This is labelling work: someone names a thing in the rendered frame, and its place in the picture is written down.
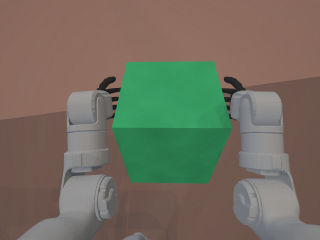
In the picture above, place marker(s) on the left robot upper arm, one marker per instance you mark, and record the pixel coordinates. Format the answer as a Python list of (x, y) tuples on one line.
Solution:
[(86, 201)]

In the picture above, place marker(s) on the robot right forearm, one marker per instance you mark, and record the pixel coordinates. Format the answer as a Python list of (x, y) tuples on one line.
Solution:
[(260, 116)]

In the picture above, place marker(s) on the robot left forearm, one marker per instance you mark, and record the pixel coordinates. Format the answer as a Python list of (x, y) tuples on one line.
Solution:
[(87, 113)]

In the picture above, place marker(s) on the robot left hand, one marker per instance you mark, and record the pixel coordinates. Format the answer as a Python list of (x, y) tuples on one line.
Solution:
[(102, 87)]

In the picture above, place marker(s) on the right robot upper arm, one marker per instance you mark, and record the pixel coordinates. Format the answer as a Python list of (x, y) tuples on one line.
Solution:
[(270, 208)]

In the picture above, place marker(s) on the robot right hand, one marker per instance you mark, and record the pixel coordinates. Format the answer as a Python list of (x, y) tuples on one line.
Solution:
[(235, 83)]

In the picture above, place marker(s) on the carton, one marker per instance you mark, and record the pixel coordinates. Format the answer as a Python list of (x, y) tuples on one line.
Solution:
[(171, 121)]

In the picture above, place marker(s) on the left robot shin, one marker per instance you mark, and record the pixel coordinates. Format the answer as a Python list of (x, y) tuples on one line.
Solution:
[(138, 233)]

